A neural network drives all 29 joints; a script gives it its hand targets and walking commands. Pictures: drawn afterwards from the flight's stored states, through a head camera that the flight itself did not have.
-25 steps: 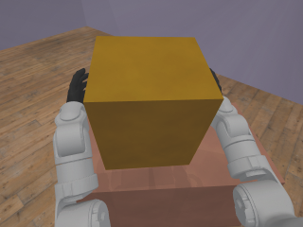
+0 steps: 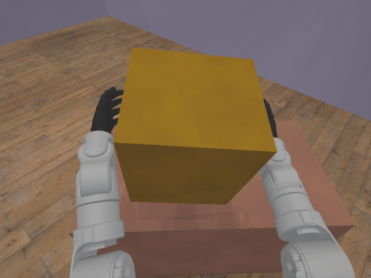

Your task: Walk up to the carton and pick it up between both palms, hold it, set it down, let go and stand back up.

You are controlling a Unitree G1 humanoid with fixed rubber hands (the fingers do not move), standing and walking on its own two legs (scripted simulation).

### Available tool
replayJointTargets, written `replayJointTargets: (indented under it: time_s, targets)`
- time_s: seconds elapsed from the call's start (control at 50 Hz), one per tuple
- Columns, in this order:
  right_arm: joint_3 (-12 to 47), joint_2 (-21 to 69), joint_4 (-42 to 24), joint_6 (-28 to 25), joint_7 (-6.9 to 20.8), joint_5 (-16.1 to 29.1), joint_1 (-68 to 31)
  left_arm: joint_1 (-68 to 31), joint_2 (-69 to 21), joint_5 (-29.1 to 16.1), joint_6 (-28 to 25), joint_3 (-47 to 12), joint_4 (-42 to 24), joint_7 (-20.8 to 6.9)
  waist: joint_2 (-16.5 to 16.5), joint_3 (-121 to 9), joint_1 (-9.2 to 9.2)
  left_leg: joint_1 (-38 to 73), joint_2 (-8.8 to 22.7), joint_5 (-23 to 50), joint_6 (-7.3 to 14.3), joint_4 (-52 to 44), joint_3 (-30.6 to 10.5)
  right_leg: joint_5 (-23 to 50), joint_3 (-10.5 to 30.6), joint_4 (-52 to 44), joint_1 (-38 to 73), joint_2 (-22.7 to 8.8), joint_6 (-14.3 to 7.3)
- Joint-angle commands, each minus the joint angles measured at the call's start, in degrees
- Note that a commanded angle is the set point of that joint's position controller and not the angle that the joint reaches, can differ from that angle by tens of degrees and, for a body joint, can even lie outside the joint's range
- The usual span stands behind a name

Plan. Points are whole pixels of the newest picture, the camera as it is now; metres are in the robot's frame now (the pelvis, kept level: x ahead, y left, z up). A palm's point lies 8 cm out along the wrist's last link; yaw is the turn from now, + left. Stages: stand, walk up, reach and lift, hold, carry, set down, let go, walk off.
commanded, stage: set down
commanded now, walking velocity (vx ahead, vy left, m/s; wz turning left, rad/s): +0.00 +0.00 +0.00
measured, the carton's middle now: (186, 137) +0.38 -0.01 +0.11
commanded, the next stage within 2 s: none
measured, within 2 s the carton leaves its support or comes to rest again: neither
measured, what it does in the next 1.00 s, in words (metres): stands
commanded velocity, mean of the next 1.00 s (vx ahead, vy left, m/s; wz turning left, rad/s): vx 0.00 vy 0.00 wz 0.00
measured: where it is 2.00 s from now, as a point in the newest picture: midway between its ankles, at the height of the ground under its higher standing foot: outside the picture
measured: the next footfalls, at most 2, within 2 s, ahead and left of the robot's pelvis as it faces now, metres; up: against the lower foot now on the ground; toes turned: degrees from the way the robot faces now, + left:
none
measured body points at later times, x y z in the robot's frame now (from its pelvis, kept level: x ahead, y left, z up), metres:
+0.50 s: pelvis +0.00 +0.00 +0.00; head -0.01 +0.03 +0.45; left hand +0.39 +0.15 +0.15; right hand +0.37 -0.19 +0.12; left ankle +0.02 +0.13 -0.75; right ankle -0.02 -0.12 -0.75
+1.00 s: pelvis +0.01 +0.00 +0.00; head +0.01 +0.02 +0.45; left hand +0.41 +0.14 +0.10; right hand +0.37 -0.20 +0.09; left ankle +0.02 +0.13 -0.75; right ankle -0.02 -0.12 -0.75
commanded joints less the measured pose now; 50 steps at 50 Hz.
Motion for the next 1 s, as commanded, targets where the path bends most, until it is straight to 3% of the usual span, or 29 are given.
replayJointTargets:
  time_s: [0.0, 0.14, 0.26, 0.42, 0.58, 0.84, 0.98]
  targets:
    - [22.2, 22.7, -24.3, -9.1, 6.2, 1.8, -36.9, -25.4, -22.4, -7.9, -4.5, -28.8, -7.1, -4.2, 3.1, -29.4, -0.31, 12.9, -3.0, 27.9, -1.9, 4.3, 4.5, 22.4, -4.6, 1.3, 1.7, 3.8, 1.7]
    - [20.6, 22.8, -20.0, -7.9, 5.9, 0.0, -33.7, -25.4, -21.1, -6.7, -5.4, -26.6, -2.2, -4.5, 1.3, -25.8, -1.02, 8.0, -3.4, 17.2, -0.5, 1.8, 4.9, 21.4, -3.4, 1.1, 2.0, 2.5, 2.4]
    - [17.8, 23.5, -13.6, -7.9, 6.6, -1.6, -33.6, -25.6, -21.5, -4.1, -6.0, -22.3, 4.3, -5.2, 1.6, -21.5, 0.04, 6.6, -3.3, 14.2, -0.2, 0.7, 5.3, 18.3, -3.3, 0.5, 0.6, 2.4, 2.4]
    - [15.3, 24.4, -10.2, -10.9, 7.6, -3.8, -36.1, -28.6, -23.1, -3.7, -9.5, -21.3, 8.1, -4.4, 2.7, -23.6, 0.92, 8.8, -2.6, 16.2, -0.8, 1.0, 5.6, 15.9, -4.0, 0.2, -1.5, 3.2, 1.7]
    - [12.3, 25.1, -5.9, -13.5, 8.3, -6.9, -36.8, -31.2, -24.7, -4.6, -14.1, -22.2, 13.1, -3.0, 2.9, -26.5, 0.33, 9.4, -2.2, 16.1, -1.3, 1.2, 5.7, 14.2, -4.3, -0.1, -3.7, 3.3, 1.4]
    - [9.2, 28.8, 1.7, -16.5, 8.5, -10.4, -35.6, -33.0, -25.4, -2.6, -21.2, -18.1, 22.9, -2.8, 1.7, -28.1, 1.45, 4.3, -2.7, 17.0, -1.1, 1.0, 6.4, 23.2, -2.5, 1.7, 0.2, 2.5, 2.3]
    - [7.6, 30.2, 4.8, -18.7, 8.9, -12.2, -35.2, -34.6, -26.1, -2.0, -25.4, -16.9, 27.1, -2.2, 2.0, -29.7, 2.00, 3.5, -2.4, 18.3, -1.3, 1.0, 6.8, 24.2, -2.3, 1.9, -0.4, 2.5, 2.2]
